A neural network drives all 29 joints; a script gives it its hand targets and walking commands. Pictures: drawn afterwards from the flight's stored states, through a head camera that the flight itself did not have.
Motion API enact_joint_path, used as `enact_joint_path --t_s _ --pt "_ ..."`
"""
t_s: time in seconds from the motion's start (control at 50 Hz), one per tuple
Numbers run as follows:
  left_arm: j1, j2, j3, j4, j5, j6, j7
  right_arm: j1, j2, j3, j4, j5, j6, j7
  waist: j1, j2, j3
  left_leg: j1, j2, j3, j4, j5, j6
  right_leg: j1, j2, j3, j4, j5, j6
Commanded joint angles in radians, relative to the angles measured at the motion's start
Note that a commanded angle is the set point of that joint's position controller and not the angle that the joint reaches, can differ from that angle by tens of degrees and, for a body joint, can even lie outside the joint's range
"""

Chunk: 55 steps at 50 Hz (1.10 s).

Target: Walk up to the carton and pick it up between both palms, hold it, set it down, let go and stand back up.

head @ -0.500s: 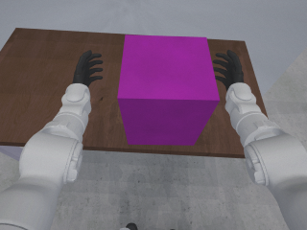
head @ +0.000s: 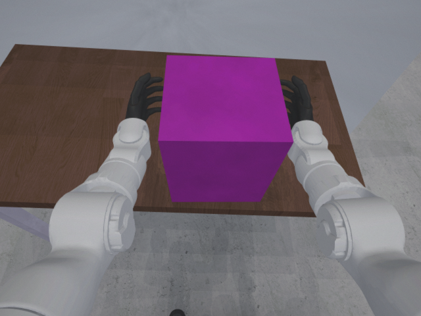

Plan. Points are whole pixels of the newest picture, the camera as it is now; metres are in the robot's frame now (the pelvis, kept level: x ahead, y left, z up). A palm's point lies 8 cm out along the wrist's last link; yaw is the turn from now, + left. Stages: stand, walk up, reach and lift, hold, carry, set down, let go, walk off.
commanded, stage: reach and lift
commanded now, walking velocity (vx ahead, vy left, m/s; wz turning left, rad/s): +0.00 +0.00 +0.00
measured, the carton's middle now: (218, 136) +0.47 +0.00 +0.00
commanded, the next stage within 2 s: none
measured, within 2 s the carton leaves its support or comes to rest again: leaves its support in 1.78 s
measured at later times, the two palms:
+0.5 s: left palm (138, 116) +0.46 +0.15 +0.08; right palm (300, 125) +0.44 -0.15 +0.08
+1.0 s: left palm (135, 123) +0.44 +0.16 +0.08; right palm (298, 134) +0.43 -0.14 +0.08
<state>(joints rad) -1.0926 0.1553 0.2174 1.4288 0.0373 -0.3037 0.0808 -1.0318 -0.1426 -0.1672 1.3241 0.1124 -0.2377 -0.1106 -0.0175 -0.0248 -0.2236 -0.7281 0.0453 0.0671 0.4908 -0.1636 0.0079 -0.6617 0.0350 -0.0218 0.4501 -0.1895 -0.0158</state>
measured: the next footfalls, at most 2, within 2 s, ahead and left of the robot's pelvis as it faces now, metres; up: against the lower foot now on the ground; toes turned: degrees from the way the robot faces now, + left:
none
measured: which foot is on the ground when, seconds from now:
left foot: down 0.00-1.00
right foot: down 0.00-1.00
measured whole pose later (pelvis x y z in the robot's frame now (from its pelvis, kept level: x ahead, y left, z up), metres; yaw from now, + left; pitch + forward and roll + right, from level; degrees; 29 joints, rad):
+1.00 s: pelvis +0.02 +0.00 +0.02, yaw +0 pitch +10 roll +0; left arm -0.84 -0.04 0.61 0.96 0.46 -0.14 -0.03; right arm -0.76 0.16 -0.69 0.84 -0.52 -0.19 -0.02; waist 0.01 -0.04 -0.03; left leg -0.35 0.03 0.09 0.32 -0.15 0.01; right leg -0.30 0.02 0.00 0.31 -0.18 -0.01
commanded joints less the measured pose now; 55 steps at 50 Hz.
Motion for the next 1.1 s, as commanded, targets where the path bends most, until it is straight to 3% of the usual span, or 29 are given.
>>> enact_joint_path --t_s 0.0,0.14,0.24,0.3,0.38,0.44,0.5,0.58,1.08 --pt "-0.377 0.061 0.041 -0.131 0.038 -0.012 0.003 -0.344 -0.02 -0.023 -0.163 -0.057 -0.01 0.02 0.029 0.045 -0.586 0.467 -0.014 -0.007 0.029 0.363 -0.047 0.245 -0.014 -0.006 -0.01 0.354 0.028" --pt "-0.346 0.021 0.083 -0.127 0.077 -0.018 -0.008 -0.325 0.042 -0.063 -0.164 -0.125 -0.005 0.03 0.026 0.022 -0.526 0.487 -0.012 -0.006 0.023 0.391 -0.037 0.278 -0.017 -0.003 -0.021 0.382 0.031" --pt "-0.331 -0.038 0.142 -0.169 0.152 -0.016 -0.028 -0.298 0.125 -0.121 -0.177 -0.212 -0.015 0.047 0.026 0.026 -0.491 0.516 -0.015 0.007 0.001 0.414 -0.034 0.33 -0.023 -0.007 -0.03 0.423 0.035" --pt "-0.311 -0.129 0.187 -0.206 0.233 -0.007 -0.052 -0.274 0.24 -0.177 -0.21 -0.319 -0.022 0.072 0.029 0.03 -0.451 0.539 -0.019 0.021 -0.029 0.416 -0.03 0.381 -0.028 -0.014 -0.046 0.439 0.037" --pt "-0.257 -0.446 0.233 -0.223 0.399 0.026 -0.127 -0.228 0.62 -0.278 -0.276 -0.583 -0.015 0.164 0.031 0.049 -0.369 0.567 -0.02 0.036 -0.087 0.382 -0.023 0.475 -0.038 -0.035 -0.078 0.473 0.033" --pt "-0.187 -0.507 0.26 -0.256 0.446 0.067 -0.155 -0.157 0.688 -0.277 -0.329 -0.644 0.009 0.203 0.04 0.041 -0.319 0.551 -0.022 0.042 -0.119 0.374 -0.012 0.574 -0.039 -0.037 -0.078 0.512 0.042" --pt "-0.158 -0.505 0.277 -0.307 0.459 0.109 -0.162 -0.123 0.694 -0.262 -0.374 -0.658 0.029 0.211 0.056 0.023 -0.267 0.544 -0.02 0.054 -0.138 0.371 -0.001 0.599 -0.037 -0.036 -0.078 0.501 0.059" --pt "-0.165 -0.507 0.264 -0.378 0.45 0.13 -0.152 -0.154 0.694 -0.254 -0.417 -0.657 0.005 0.213 0.075 0.019 -0.305 0.623 -0.009 0.066 -0.102 0.471 -0.006 0.528 -0.024 -0.056 -0.087 0.452 0.065" --pt "-0.164 -0.577 0.208 -0.458 0.443 0.174 -0.172 -0.154 0.731 -0.27 -0.444 -0.672 -0.001 0.215 0.048 0.028 -0.297 0.684 -0.017 0.064 -0.123 0.419 -0.003 0.508 -0.031 -0.073 -0.121 0.394 0.068"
